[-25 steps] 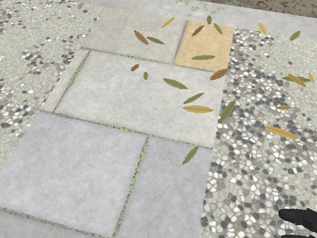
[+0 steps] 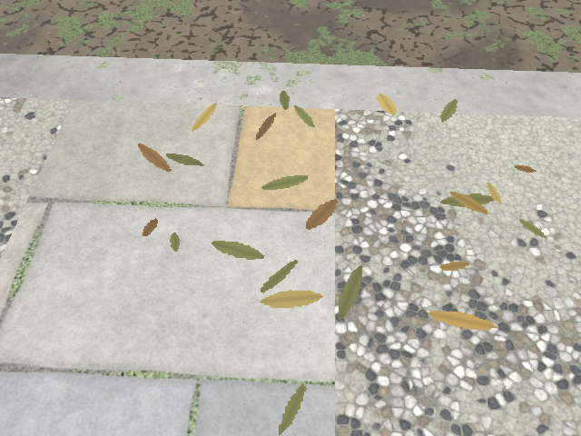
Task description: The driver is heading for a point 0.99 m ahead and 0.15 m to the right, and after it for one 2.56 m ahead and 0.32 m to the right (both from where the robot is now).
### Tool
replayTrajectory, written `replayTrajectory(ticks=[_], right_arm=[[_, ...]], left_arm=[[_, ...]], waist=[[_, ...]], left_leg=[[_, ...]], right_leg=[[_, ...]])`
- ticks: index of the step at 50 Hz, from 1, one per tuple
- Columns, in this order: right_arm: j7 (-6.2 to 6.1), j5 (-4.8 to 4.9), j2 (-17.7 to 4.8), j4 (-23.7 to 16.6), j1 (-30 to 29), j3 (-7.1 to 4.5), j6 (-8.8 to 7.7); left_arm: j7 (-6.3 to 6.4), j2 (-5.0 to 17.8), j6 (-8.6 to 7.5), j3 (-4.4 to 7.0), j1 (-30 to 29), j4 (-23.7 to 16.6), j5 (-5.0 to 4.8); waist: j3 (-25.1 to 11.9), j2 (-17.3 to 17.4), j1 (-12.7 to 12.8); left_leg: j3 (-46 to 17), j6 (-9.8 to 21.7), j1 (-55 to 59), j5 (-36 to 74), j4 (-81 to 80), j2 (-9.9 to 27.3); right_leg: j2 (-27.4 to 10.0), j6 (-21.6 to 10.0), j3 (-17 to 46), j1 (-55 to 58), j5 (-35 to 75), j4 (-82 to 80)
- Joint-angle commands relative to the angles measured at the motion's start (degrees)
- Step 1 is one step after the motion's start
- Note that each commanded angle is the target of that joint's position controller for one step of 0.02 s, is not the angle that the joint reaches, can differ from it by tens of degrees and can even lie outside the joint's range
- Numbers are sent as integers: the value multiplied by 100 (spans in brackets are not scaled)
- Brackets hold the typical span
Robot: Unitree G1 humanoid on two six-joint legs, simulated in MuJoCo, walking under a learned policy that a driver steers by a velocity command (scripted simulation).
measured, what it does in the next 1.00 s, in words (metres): walks ahead, turning right: right foot, then left foot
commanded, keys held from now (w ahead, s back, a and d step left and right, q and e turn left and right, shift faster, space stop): e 0.42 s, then w+e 0.04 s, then w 0.46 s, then w+q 0.08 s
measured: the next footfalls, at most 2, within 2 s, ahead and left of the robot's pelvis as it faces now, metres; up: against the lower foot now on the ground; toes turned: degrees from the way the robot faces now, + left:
right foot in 0.02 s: +0.19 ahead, -0.10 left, +0.00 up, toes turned -2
left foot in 0.48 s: +0.29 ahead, +0.10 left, +0.00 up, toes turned -24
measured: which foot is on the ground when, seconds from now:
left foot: down 0.00-0.02, up 0.04-0.46, down 0.48-0.90, up 0.92-1.00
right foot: up 0.00-0.00, down 0.02-0.48, up 0.50-0.86, down 0.88-1.00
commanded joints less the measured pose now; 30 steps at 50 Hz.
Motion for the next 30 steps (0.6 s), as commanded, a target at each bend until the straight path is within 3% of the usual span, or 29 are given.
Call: replayTrajectory(ticks=[1,2,3,4,5,6,8,10,12,14,17,19,21,23,24,25,26,27,28,30], right_arm=[[-181,-8,-934,-464,-238,-191,34],[-102,-230,-287,-703,467,6,-93],[9,-185,-529,-616,495,51,-233],[78,38,-879,-721,15,-41,-275],[61,67,-831,-872,-394,-11,-276],[0,-4,-786,-894,-613,-18,-229],[-62,-43,-782,-912,-451,-61,-43],[-117,-67,-571,-821,-182,-7,50],[-177,-102,-517,-807,-242,6,86],[-189,-92,-512,-825,-413,2,131],[-157,-44,-501,-944,-854,-12,166],[-121,-23,-511,-1015,-1064,-28,132],[-79,-7,-557,-1045,-1116,-63,54],[-28,36,-584,-962,-806,-119,-32],[-32,10,-683,-915,-630,-165,-58],[-59,-105,-945,-958,-476,-202,-46],[-26,-272,-1344,-817,-203,-319,-15],[-6,-200,-1126,-872,-292,-292,-78],[-22,-90,-828,-879,-384,-222,-102],[-48,13,-687,-800,-355,-174,-107]], left_arm=[[76,1260,-80,487,1383,-172,50],[162,1908,-45,590,1564,-261,111],[195,1536,-27,493,1666,-397,92],[220,1301,38,438,1361,-499,82],[251,1104,87,398,1038,-539,-10],[281,1014,140,369,776,-579,-53],[314,995,213,353,481,-654,39],[337,1081,233,394,313,-662,71],[400,1186,278,435,333,-630,54],[475,1209,375,446,307,-622,-8],[558,1182,527,440,270,-653,-32],[573,1177,588,446,295,-668,-20],[566,1145,618,443,332,-682,-18],[560,1051,640,410,205,-738,-82],[557,849,637,340,286,-732,-66],[534,381,613,192,624,-702,31],[520,534,517,223,524,-974,-14],[518,911,416,312,542,-896,15],[500,1074,391,372,466,-783,3],[465,892,371,348,478,-643,45]], waist=[[-1053,385,998],[-1918,-1140,514],[-3101,-952,781],[-2697,-404,917],[-1883,-6,813],[-1189,377,644],[-730,134,255],[-703,-122,98],[-897,-180,116],[-1076,-257,165],[-972,-436,302],[-839,-595,384],[-793,-730,411],[-861,-746,202],[-855,-577,147],[-1079,436,298],[-536,1836,349],[-299,1531,285],[-116,1137,248],[-26,967,210]], left_leg=[[13,37,-1020,5963,3202,1069],[-25,-457,-3468,835,5632,27],[-1219,-549,-4194,-1295,6807,-378],[-1562,-447,-4425,-916,6788,88],[-1386,-396,-4592,-590,6333,325],[-1234,-436,-4588,-376,5914,464],[-1181,-500,-3902,-124,5290,548],[-1048,-664,-3592,28,4636,477],[-1038,-782,-3500,405,4095,377],[-1096,-827,-3377,897,3683,317],[-1190,-810,-3292,1207,3057,217],[-1260,-753,-3230,1115,2599,143],[-1302,-666,-3067,924,2079,72],[-1205,-478,-2323,1315,983,108],[-1323,-294,-1695,1540,498,453],[-2463,161,-947,1062,183,1633],[-4240,998,-908,76,-437,2324],[-4607,1295,-1017,-874,-549,2427],[-4006,1119,-1115,-1109,-483,2159],[-3299,842,-1039,-762,-533,1747]], right_leg=[[186,-507,201,2488,1086,-350],[-1546,-1605,2721,4925,3346,114],[-2138,-2247,4299,5770,3698,-352],[-1840,-1927,3387,5340,3419,-400],[-1537,-1649,2745,4518,3034,-512],[-1309,-1483,2399,3563,2811,-741],[-988,-1380,2107,2232,2449,-1145],[-812,-1368,1818,1678,2787,-1217],[-721,-1295,1724,1593,2878,-1113],[-598,-1114,1745,1574,2237,-1028],[-462,-896,2049,1503,632,-1036],[-462,-847,2351,1594,48,-978],[-505,-813,2668,1836,229,-761],[-353,-646,2862,1762,-658,-554],[-119,-438,2695,1409,-1554,-252],[435,-120,1960,795,-3158,984],[1014,41,1099,-635,-3656,1866],[528,185,1246,-957,-3237,2647],[395,268,1192,-1027,-2806,2846],[241,449,971,-1090,-2247,2908]])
